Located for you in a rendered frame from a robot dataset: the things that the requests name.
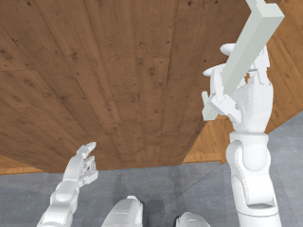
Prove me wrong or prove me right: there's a robot left thigh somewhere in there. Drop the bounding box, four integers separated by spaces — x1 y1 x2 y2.
101 199 143 227

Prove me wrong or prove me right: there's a wardrobe door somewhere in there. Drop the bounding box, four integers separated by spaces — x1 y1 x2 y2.
0 154 32 169
0 0 281 174

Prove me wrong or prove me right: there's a handle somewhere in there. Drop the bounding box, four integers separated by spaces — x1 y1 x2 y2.
202 0 285 121

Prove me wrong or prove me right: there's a left robot forearm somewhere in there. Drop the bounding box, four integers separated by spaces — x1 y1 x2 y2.
37 180 80 227

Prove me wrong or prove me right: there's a robot left shin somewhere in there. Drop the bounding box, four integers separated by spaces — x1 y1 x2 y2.
127 196 143 227

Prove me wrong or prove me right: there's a left robot hand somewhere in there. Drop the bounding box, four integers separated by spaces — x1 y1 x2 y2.
62 141 98 187

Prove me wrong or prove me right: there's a right robot forearm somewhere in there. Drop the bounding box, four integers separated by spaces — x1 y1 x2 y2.
225 131 282 227

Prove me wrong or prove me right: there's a right robot hand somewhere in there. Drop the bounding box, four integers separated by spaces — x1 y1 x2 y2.
203 43 274 132

